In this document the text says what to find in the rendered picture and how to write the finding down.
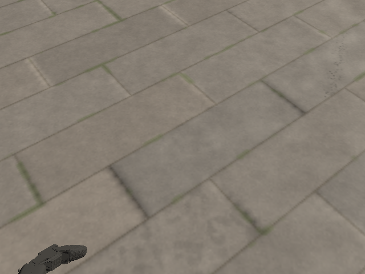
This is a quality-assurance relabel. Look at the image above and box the robot left hand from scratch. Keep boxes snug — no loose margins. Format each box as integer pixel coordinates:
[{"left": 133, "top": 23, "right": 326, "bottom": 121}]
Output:
[{"left": 18, "top": 244, "right": 87, "bottom": 274}]

